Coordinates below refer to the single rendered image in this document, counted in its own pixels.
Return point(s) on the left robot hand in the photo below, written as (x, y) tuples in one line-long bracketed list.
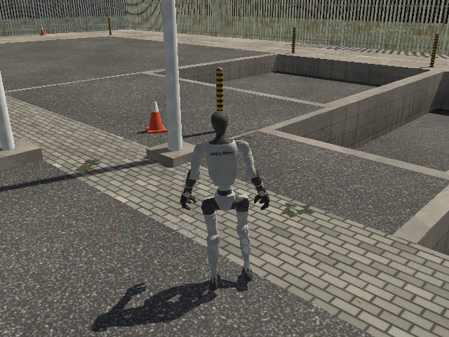
[(187, 199)]

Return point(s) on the robot right thigh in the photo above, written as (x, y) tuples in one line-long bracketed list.
[(242, 205)]

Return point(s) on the robot left forearm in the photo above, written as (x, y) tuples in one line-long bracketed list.
[(189, 185)]

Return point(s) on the robot right upper arm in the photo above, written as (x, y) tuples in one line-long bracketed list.
[(244, 147)]

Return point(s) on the robot thigh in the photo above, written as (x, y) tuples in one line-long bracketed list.
[(242, 205), (210, 215)]

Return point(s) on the robot right forearm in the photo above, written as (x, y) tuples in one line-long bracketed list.
[(259, 184)]

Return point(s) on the right robot hand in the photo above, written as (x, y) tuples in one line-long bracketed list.
[(264, 199)]

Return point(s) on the robot left thigh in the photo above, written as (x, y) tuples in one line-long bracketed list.
[(210, 215)]

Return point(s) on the robot left upper arm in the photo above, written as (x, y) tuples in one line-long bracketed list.
[(199, 150)]

